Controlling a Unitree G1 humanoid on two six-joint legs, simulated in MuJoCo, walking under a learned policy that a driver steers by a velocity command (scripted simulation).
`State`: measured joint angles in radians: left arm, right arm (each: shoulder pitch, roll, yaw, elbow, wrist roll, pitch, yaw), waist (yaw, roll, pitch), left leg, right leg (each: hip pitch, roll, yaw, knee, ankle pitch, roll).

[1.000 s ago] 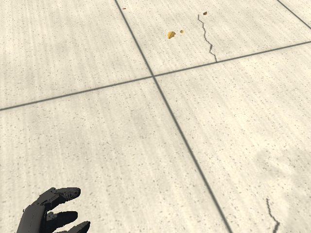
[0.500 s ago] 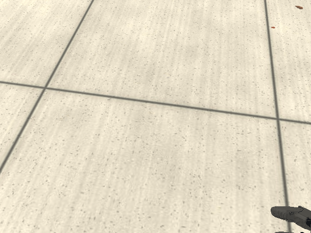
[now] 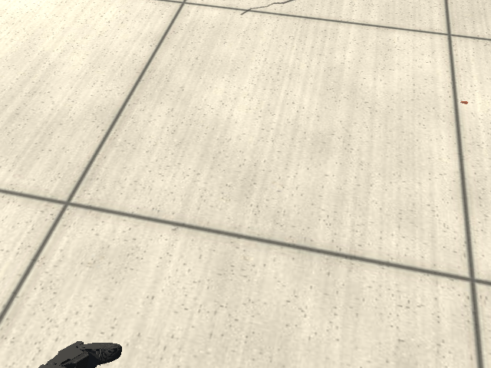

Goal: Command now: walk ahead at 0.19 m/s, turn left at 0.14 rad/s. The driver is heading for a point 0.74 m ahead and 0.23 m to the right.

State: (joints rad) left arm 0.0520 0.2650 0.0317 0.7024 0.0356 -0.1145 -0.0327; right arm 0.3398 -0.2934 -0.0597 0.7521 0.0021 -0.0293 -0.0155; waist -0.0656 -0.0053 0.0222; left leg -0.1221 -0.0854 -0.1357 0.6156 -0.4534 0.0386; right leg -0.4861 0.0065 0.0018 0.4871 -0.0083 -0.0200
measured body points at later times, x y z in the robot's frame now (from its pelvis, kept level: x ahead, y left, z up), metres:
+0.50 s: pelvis +0.09 +0.01 +0.01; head +0.10 +0.02 +0.46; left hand +0.22 +0.26 -0.12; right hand +0.19 -0.25 -0.11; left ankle +0.08 +0.14 -0.72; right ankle +0.13 -0.11 -0.72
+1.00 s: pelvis +0.16 +0.00 +0.00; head +0.16 -0.01 +0.45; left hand +0.23 +0.27 -0.13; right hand +0.18 -0.27 -0.14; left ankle +0.08 +0.14 -0.72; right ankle +0.14 -0.10 -0.72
